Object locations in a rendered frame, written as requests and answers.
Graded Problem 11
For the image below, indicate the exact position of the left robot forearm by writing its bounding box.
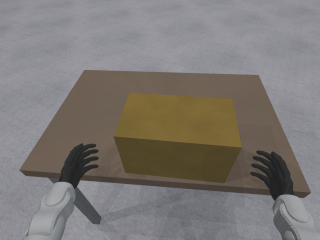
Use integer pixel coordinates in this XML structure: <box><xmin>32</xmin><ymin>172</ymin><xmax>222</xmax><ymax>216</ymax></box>
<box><xmin>22</xmin><ymin>181</ymin><xmax>76</xmax><ymax>240</ymax></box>

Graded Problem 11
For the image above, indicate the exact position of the left robot hand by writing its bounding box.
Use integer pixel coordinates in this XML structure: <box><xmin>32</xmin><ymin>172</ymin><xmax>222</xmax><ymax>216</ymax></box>
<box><xmin>58</xmin><ymin>143</ymin><xmax>99</xmax><ymax>189</ymax></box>

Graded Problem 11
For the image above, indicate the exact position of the table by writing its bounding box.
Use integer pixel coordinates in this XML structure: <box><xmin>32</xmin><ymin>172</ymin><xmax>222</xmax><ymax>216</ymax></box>
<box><xmin>19</xmin><ymin>70</ymin><xmax>311</xmax><ymax>225</ymax></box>

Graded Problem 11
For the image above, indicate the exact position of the right robot hand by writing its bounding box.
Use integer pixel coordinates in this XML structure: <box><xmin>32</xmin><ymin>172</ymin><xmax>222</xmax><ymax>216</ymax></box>
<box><xmin>250</xmin><ymin>150</ymin><xmax>295</xmax><ymax>201</ymax></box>

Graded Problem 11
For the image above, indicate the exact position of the right robot forearm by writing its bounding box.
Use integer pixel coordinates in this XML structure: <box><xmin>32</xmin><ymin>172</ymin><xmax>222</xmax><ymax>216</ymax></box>
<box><xmin>272</xmin><ymin>194</ymin><xmax>320</xmax><ymax>240</ymax></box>

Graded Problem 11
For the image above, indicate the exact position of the carton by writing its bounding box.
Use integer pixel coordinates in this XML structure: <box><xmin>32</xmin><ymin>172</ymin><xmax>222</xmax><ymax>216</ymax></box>
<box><xmin>113</xmin><ymin>93</ymin><xmax>242</xmax><ymax>183</ymax></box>

